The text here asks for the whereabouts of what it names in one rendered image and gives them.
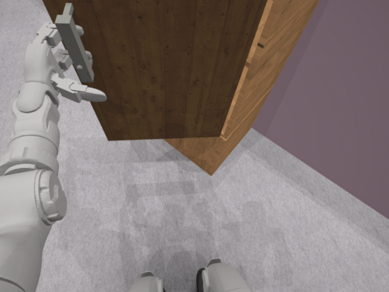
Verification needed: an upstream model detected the left robot upper arm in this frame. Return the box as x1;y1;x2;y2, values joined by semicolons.
0;169;67;292

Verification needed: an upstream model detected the handle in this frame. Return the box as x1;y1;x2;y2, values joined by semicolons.
55;3;94;82

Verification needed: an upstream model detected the cupboard door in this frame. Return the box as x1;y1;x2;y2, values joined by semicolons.
43;0;267;141

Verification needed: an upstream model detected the robot right shin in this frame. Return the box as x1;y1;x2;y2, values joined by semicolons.
203;258;221;289

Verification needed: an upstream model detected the robot left hand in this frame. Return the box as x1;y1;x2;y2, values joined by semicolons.
24;22;106;103

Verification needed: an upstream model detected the left robot thigh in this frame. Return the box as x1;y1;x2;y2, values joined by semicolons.
128;276;164;292

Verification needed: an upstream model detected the robot left forearm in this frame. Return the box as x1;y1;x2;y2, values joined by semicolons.
0;82;60;176

